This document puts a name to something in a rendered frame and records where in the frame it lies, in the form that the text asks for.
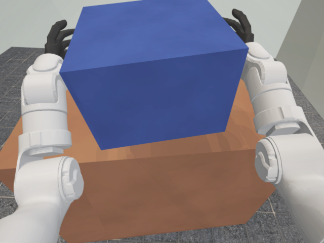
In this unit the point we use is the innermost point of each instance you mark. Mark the right robot hand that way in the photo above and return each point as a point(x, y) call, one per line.
point(243, 30)

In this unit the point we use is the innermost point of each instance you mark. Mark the left robot hand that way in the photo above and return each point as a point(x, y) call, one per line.
point(55, 44)

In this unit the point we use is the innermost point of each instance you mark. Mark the robot right upper arm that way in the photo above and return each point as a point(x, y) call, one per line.
point(294, 164)

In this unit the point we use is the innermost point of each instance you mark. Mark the carton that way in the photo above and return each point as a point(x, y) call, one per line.
point(153, 70)

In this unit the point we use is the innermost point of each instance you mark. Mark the left robot forearm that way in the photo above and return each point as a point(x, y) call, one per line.
point(44, 112)

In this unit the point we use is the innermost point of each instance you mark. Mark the pedestal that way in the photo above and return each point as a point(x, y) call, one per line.
point(168, 186)

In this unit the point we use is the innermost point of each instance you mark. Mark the right robot forearm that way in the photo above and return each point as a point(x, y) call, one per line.
point(275, 109)

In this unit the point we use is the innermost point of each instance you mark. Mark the robot left upper arm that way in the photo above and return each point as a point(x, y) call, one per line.
point(44, 191)

